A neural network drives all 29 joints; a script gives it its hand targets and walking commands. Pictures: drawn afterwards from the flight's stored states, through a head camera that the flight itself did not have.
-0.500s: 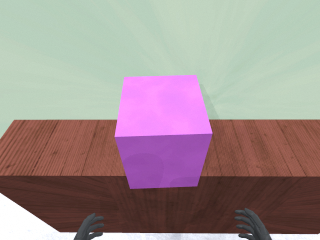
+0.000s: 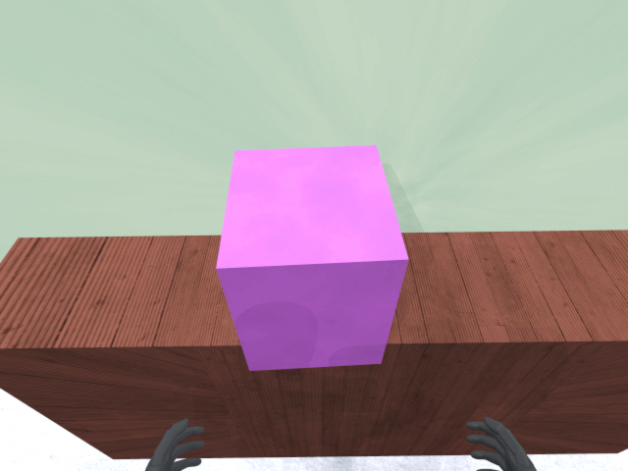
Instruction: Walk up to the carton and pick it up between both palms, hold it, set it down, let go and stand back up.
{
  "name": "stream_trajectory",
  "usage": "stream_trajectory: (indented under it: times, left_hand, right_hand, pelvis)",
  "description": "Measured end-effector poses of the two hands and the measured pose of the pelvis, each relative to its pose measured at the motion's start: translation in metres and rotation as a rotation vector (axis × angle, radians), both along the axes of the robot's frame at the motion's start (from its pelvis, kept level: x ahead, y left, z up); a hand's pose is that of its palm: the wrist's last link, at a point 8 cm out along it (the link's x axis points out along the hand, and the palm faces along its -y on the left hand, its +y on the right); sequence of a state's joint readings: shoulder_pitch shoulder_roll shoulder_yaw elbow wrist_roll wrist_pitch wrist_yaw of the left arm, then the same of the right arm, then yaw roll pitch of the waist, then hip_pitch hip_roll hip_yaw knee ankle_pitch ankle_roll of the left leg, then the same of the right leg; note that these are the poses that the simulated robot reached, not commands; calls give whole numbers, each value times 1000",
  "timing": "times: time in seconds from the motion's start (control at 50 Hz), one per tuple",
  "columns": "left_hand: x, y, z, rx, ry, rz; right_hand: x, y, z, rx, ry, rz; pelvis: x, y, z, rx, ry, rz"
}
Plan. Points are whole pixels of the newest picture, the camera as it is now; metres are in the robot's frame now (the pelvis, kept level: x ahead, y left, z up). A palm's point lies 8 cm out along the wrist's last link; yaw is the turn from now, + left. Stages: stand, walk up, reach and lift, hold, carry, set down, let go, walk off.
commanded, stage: let go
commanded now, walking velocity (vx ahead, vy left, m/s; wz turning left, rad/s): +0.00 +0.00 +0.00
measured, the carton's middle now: (311, 261) +0.41 +0.03 +0.04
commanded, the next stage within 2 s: stand in 0.18 s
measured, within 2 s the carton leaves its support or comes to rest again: neither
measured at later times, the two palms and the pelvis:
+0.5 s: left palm out of the picture +0.07 +0.25 -0.13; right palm out of the picture +0.03 -0.25 -0.14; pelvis -0.01 +0.01 -0.01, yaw -3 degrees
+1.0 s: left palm out of the picture +0.02 +0.25 -0.14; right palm out of the picture -0.06 -0.19 -0.16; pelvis -0.02 +0.03 -0.01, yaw -6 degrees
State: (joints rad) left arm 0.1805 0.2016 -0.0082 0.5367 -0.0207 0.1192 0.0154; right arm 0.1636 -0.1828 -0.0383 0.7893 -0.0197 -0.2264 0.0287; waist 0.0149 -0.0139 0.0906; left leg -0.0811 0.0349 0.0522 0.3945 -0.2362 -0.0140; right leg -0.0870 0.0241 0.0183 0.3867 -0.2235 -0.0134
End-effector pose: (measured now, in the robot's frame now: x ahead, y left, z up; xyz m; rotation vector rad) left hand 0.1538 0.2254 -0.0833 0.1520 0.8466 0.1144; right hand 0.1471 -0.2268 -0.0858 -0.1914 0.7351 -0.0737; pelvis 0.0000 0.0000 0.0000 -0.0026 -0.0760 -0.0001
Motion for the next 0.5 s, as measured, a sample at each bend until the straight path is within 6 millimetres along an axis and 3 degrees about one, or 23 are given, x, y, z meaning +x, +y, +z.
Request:
stream_trajectory:
  times: [0.26,0.34,0.5]
  left_hand:
    - [-9,-1,-5,18,0,-37]
    - [-31,7,-19,39,52,-65]
    - [-81,22,-43,48,209,-46]
  right_hand:
    - [-8,-2,-4,-11,51,-12]
    - [-35,-14,-25,-22,205,-75]
    - [-116,-22,-50,-29,436,-194]
  pelvis:
    - [-5,1,-2,0,21,-10]
    - [-7,4,-8,-4,46,-25]
    - [-10,13,-14,-3,74,-55]
